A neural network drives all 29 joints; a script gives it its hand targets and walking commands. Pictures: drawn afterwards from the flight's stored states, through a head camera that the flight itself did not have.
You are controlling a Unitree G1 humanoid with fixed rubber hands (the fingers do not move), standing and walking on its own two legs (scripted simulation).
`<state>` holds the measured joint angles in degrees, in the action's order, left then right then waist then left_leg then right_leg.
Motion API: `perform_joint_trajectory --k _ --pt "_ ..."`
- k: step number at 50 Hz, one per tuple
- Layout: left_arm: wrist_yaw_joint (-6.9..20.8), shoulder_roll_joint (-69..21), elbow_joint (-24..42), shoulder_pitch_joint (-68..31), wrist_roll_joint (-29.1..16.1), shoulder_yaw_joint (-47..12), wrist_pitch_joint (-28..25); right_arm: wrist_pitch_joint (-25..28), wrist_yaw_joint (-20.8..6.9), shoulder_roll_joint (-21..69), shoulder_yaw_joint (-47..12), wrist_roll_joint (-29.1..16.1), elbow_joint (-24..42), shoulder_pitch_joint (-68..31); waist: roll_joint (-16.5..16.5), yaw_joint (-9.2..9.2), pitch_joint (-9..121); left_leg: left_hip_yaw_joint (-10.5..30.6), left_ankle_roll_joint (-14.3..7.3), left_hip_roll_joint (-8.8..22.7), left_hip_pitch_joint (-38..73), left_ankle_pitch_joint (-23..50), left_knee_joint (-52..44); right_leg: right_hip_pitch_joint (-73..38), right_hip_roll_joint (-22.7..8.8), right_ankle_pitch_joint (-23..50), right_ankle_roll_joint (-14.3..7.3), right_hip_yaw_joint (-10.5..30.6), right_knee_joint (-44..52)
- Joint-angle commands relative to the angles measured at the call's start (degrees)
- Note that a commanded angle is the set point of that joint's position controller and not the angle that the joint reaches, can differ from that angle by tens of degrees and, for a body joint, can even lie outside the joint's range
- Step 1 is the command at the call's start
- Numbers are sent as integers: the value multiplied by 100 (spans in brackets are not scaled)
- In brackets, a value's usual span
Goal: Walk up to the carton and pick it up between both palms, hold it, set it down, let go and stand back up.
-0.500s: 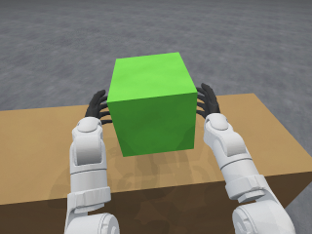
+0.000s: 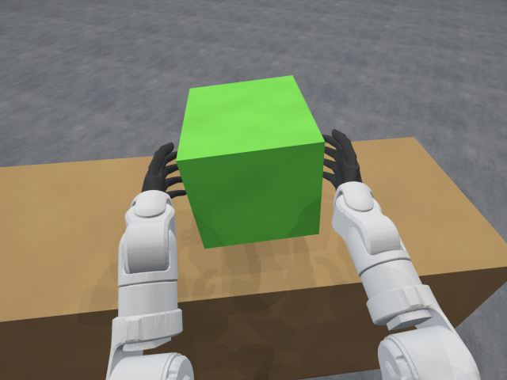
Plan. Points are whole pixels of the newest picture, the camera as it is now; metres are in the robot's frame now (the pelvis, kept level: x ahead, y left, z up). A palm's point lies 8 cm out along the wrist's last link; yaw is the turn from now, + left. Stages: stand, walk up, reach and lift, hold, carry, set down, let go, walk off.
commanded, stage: hold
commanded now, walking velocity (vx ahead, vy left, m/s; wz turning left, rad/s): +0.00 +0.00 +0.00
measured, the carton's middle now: (250, 157) +0.46 +0.01 +0.14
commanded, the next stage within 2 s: none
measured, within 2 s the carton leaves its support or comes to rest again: neither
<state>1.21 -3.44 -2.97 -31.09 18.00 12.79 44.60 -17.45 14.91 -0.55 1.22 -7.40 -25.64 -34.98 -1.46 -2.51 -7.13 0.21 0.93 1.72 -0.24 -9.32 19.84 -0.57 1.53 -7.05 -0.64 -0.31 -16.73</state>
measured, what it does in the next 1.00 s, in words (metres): stands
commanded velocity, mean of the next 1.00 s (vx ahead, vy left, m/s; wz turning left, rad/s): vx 0.00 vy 0.00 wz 0.00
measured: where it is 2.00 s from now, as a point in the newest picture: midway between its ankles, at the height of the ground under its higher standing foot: outside the picture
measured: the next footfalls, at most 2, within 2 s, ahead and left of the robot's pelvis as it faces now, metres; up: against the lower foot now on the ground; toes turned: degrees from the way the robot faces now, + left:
none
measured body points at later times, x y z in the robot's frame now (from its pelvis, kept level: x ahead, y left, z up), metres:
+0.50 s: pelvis +0.00 +0.00 +0.00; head -0.03 +0.01 +0.45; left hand +0.36 +0.15 +0.20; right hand +0.38 -0.13 +0.21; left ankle +0.03 +0.13 -0.75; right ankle +0.04 -0.11 -0.75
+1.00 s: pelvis +0.01 +0.00 +0.00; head -0.05 +0.02 +0.45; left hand +0.37 +0.16 +0.20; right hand +0.38 -0.13 +0.19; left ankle +0.03 +0.13 -0.75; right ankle +0.04 -0.11 -0.75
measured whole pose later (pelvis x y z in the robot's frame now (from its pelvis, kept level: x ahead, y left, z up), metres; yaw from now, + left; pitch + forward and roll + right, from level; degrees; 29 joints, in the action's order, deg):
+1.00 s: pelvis +0.01 +0.00 +0.00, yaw +0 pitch -10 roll -1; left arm 5.9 -3.4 -6.0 -34.3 22.9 15.3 42.7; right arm -17.5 14.0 -0.5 1.7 -7.5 -25.8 -35.3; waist -1.5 -2.5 -3.0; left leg 0.2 0.9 1.7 -0.2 -9.9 19.8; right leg -0.7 1.5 -7.6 -0.7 -0.3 -16.7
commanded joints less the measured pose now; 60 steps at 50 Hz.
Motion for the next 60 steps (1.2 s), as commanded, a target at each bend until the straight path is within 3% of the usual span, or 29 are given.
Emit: perform_joint_trajectory --k 1,3,4,5,7,9,12,15,18,21,23,24,27,29,31,33,34,36,38,40,43,45,47,49,51,55,56,57,60 --pt "343 -3073 1261 -4161 -1480 -3309 -1224 707 -947 3300 -2448 -399 2228 -4220 128 -316 3798 8 49 -338 1046 1994 194 -152 140 1231 241 -497 116" --pt "701 -2413 -73 -3150 -383 -1947 -641 370 -905 2779 -1778 89 896 -3531 -325 -296 2146 -124 -308 -400 390 557 -356 -564 -37 543 289 -467 309" --pt "932 -2170 -464 -2861 116 -1373 -414 197 -907 2591 -1551 197 391 -3298 -470 -289 1423 -233 -465 -410 245 -51 -620 -668 -125 47 304 -457 430" --pt "1200 -2106 -389 -2608 345 -1143 -238 8 -916 2504 -1536 234 284 -3021 -532 -246 1014 -360 -512 -397 228 -237 -798 -664 -178 -181 275 -425 500" --pt "1537 -2101 39 -2539 379 -1090 -30 -140 -927 2408 -1600 80 808 -3340 -509 -103 1014 -478 -470 -370 328 -45 -881 -734 -168 -402 237 -393 576" --pt "1641 -2244 235 -3011 179 -1259 -48 -46 -936 2500 -1674 -80 1126 -3796 -429 -76 1316 -424 -367 -338 343 204 -854 -814 -91 -281 223 -393 539" --pt "1416 -2534 687 -3807 -555 -1908 -455 389 -929 2967 -1777 -282 1689 -4245 -163 -258 2280 -313 -164 -423 366 904 -509 -996 57 604 272 -545 296" --pt "869 -3373 2417 -4924 -1698 -3541 -1066 828 -934 3414 -2528 -816 3358 -5047 466 -456 4392 -52 243 -344 1228 2588 215 -612 236 1492 214 -619 -63" --pt "427 -3393 2942 -5064 -2024 -4057 -1399 882 -917 3520 -2843 -826 3472 -4658 624 -490 4890 98 330 -313 1627 3181 567 -195 272 1704 213 -585 -111" --pt "477 -2843 1539 -4110 -1251 -3086 -1070 579 -914 3027 -2194 -251 1807 -3647 191 -506 3315 -2 96 -327 1097 1910 105 -282 111 1086 236 -536 148" --pt "830 -2268 224 -3357 -279 -1820 -603 282 -942 2583 -1503 217 397 -3065 -244 -452 1750 -163 -250 -392 325 264 -507 -561 -54 143 253 -528 345" --pt "1073 -2132 -73 -3067 96 -1409 -396 136 -965 2536 -1388 333 141 -2877 -375 -371 1247 -298 -393 -398 153 -200 -740 -684 -129 -275 228 -522 417" --pt "1534 -2075 205 -3023 230 -1221 -143 -61 -1028 2476 -1403 241 522 -3168 -411 -202 1037 -503 -412 -362 173 -298 -944 -683 -169 -790 166 -466 549" --pt "1548 -2206 305 -3314 16 -1382 -229 97 -1043 2576 -1511 90 883 -3658 -378 -140 1454 -425 -329 -355 180 -23 -880 -812 -75 -550 191 -485 479" --pt "1354 -2491 523 -4043 -502 -1804 -518 469 -1060 2919 -1474 -2 1253 -4324 -168 -222 1966 -344 -199 -361 59 152 -745 -792 -19 -167 237 -558 349" --pt "1051 -3042 1472 -4924 -1281 -2825 -935 779 -1075 3341 -1996 -334 2282 -4996 108 -339 3325 -237 -15 -363 400 964 -353 -734 92 592 217 -608 86" --pt "834 -3236 1994 -5295 -1636 -3318 -1182 932 -1077 3581 -2342 -530 2870 -5289 250 -306 4163 -144 58 -363 687 1576 -72 -656 138 924 215 -605 -31" --pt "455 -3479 2626 -5355 -2070 -3984 -1489 1049 -1017 3710 -2833 -767 3473 -5256 432 -370 5154 5 203 -342 1310 2696 397 -392 224 1637 238 -573 -142" --pt "289 -3359 2069 -4935 -1961 -3865 -1496 962 -972 3609 -2818 -686 3081 -4882 317 -349 4770 56 152 -346 1217 2518 403 -174 201 1525 242 -518 -50" --pt "395 -3020 1060 -4146 -1378 -3157 -1195 743 -938 3283 -2395 -335 2074 -4247 42 -345 3598 -23 -30 -353 916 1661 94 -261 88 1203 267 -487 128" --pt "976 -2111 -595 -3023 81 -1294 -449 227 -918 2607 -1438 300 140 -3323 -556 -331 1252 -260 -500 -424 154 -304 -694 -560 -148 -194 331 -480 467" --pt "1412 -2058 -328 -2758 392 -990 -166 -16 -959 2470 -1370 286 282 -3213 -519 -171 905 -468 -513 -379 191 -329 -891 -623 -180 -683 217 -435 580" --pt "1584 -2154 98 -2990 289 -1161 -124 -13 -961 2516 -1574 52 785 -3572 -464 -101 1211 -449 -415 -339 301 20 -876 -785 -133 -470 220 -410 554" --pt "1553 -2315 181 -3436 -39 -1373 -277 240 -946 2721 -1631 -102 1135 -4089 -275 -95 1686 -383 -312 -379 245 401 -740 -962 -47 8 243 -462 438" --pt "1317 -2729 970 -4187 -802 -2183 -647 555 -947 3135 -1846 -322 1885 -4503 -42 -306 2675 -296 -122 -410 366 1014 -439 -1009 66 753 273 -548 216" --pt "553 -3454 2933 -5283 -2091 -4002 -1405 972 -911 3593 -2839 -893 3632 -5032 549 -507 5051 63 303 -330 1532 3231 516 -398 267 1910 245 -595 -155" --pt "403 -3460 3081 -5229 -2150 -4127 -1503 971 -904 3588 -2933 -888 3631 -4848 633 -518 5134 93 335 -334 1626 3331 595 -231 279 1887 220 -579 -148" --pt "306 -3383 2749 -4960 -2088 -4076 -1484 929 -895 3490 -2886 -783 3396 -4610 585 -510 4836 126 313 -308 1553 3241 583 -77 253 1821 223 -555 -95" --pt "513 -2756 1113 -3673 -1054 -2867 -975 577 -873 2926 -2173 -218 1730 -3594 13 -470 3165 -20 7 -359 996 1769 77 -443 94 1222 265 -504 171"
